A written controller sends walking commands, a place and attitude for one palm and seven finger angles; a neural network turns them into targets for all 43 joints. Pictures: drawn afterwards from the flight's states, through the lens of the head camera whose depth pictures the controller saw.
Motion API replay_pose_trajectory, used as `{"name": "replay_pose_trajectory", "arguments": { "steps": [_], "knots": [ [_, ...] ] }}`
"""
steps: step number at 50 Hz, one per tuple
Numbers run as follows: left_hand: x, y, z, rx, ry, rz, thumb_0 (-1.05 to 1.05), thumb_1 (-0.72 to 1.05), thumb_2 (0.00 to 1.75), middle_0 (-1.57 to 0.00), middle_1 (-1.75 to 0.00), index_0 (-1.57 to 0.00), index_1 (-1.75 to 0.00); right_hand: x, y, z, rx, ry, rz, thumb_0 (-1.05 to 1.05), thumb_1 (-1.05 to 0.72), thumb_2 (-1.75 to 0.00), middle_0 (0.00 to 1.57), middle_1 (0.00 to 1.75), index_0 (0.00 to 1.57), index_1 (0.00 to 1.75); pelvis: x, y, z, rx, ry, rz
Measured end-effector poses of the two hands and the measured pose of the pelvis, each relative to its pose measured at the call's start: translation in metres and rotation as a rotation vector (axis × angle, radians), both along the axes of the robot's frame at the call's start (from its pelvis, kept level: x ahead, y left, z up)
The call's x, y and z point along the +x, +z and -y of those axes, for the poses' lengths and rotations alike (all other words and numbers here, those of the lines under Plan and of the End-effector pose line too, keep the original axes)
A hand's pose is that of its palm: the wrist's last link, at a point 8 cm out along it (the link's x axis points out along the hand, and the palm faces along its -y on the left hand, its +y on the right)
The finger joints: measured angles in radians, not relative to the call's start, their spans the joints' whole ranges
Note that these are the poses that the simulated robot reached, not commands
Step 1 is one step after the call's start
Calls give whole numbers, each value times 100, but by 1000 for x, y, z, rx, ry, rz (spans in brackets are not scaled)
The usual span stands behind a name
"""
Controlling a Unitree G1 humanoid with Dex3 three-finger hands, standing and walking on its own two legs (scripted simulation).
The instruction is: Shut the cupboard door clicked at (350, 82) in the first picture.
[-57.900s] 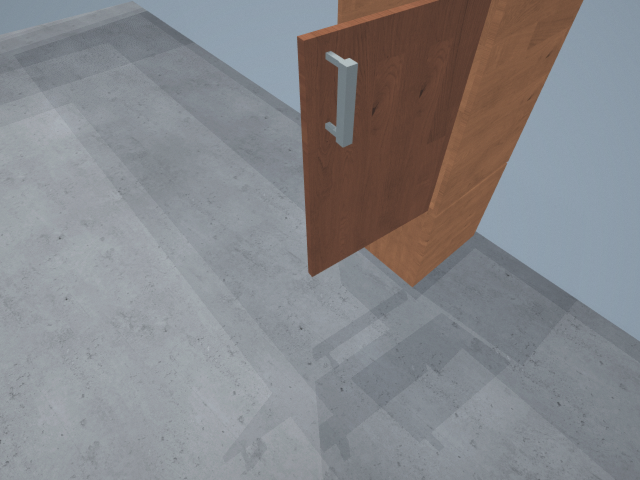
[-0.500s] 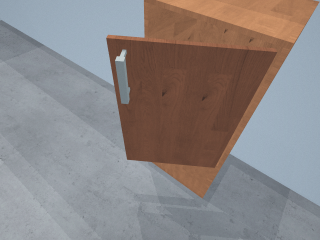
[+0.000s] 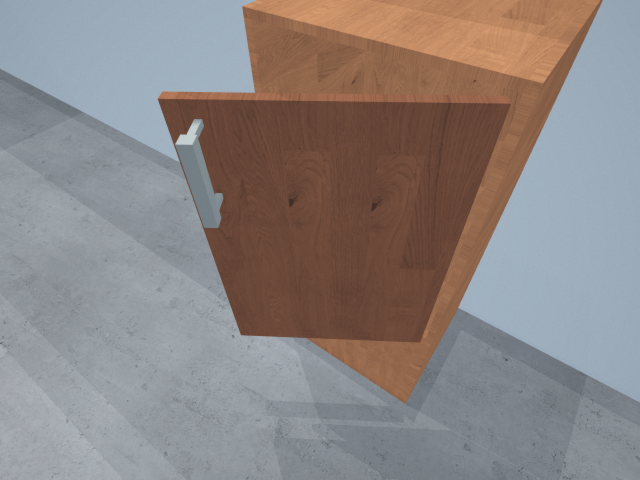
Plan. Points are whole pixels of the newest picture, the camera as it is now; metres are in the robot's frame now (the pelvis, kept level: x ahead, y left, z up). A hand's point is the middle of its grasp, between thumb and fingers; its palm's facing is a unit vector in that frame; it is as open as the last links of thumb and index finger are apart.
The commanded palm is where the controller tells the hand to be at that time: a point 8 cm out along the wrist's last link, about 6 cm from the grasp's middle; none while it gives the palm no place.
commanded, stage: raise the hand and make a fist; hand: left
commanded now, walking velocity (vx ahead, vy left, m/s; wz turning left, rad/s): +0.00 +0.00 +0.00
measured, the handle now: (204, 175) +0.45 +0.18 +0.15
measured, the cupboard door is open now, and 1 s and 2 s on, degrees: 33 33 33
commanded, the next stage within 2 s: bring the fist close to the handle in 1.96 s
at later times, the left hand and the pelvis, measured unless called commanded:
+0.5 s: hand out of the picture +0.11 +0.19 -0.03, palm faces +0.10 -0.99 -0.01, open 6.0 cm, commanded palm +0.11 +0.24 +0.00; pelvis -0.04 -0.02 -0.08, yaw +4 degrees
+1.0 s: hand (133, 435) +0.16 +0.20 +0.05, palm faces +0.02 -1.00 -0.06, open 3.7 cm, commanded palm +0.13 +0.25 +0.07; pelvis -0.03 +0.01 -0.04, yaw +3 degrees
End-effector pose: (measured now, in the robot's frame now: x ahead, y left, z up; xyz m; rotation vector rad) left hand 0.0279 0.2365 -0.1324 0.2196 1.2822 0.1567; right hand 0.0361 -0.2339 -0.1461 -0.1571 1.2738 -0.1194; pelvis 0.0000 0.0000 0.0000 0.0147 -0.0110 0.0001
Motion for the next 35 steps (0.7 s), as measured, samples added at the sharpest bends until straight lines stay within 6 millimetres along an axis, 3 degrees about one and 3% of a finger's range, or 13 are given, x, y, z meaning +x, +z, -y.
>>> {"name": "replay_pose_trajectory", "arguments": {
  "steps": [3, 4, 6, 9, 12, 14, 17, 20, 23, 28, 35],
  "knots": [
    [10, -1, 3, 1, -6, 16, 0, 91, 90, -20, -30, -20, -30, -2, 1, 6, -11, -7, -18, 0, -91, -90, 20, 30, 20, 30, 2, 0, 3, -7, 1, -3],
    [21, 3, 0, -15, 65, 78, 1, 90, 90, -21, -30, -20, -30, -1, 4, 9, -35, -3, 10, 0, -91, -90, 20, 30, 20, 30, 0, -2, 5, -9, 3, 2],
    [60, 34, -6, -7, 99, 367, 1, 90, 90, -21, -30, -21, -30, 10, 12, 17, -83, -9, 139, 1, -91, -90, 20, 30, 21, 30, -1, -7, 8, -1, 12, -6],
    [109, 98, -7, -4, 92, 793, 2, 91, 90, -22, -32, -22, -32, 37, 23, 26, -89, -10, 354, 1, -91, -90, 20, 30, 20, 30, -2, -13, 10, -1, 41, -30],
    [130, 136, -4, -49, 23, 1114, 1, 91, 90, -25, -35, -24, -35, 70, 31, 34, -85, 10, 525, 1, -90, -90, 20, 30, 20, 30, -10, -25, 15, -4, 44, -86],
    [128, 140, 1, -92, -65, 1249, 1, 91, 90, -27, -38, -27, -37, 93, 35, 37, -87, 38, 622, 1, -90, -90, 20, 30, 20, 30, -17, -37, 18, 1, 38, -127],
    [109, 123, 4, -153, -180, 1291, 0, 91, 90, -31, -42, -31, -42, 123, 39, 40, -96, 93, 741, 1, -90, -90, 20, 30, 20, 30, -28, -57, 23, 3, 36, -168],
    [82, 101, -2, -195, -140, 1221, 1, 90, 90, -37, -48, -36, -48, 146, 43, 35, -102, 138, 824, 1, -90, -90, 20, 30, 20, 30, -34, -71, 24, -6, 46, -181],
    [63, 97, -8, -174, -70, 1204, 1, 90, 90, -42, -54, -42, -53, 158, 46, 23, -100, 182, 866, 1, -91, -90, 19, 30, 20, 30, -37, -78, 23, -27, 60, -175],
    [70, 125, -5, -143, -112, 1303, 2, 90, 90, -51, -63, -50, -63, 154, 40, -5, -63, 231, 841, 1, -90, -90, 19, 30, 20, 30, -41, -76, 20, -60, 78, -148],
    [105, 152, -4, -203, -197, 1254, 2, 90, 90, -63, -77, -63, -77, 116, 34, -31, 13, 160, 738, 1, -90, -90, 20, 30, 21, 30, -40, -58, 11, -60, 66, -126]
  ]
}}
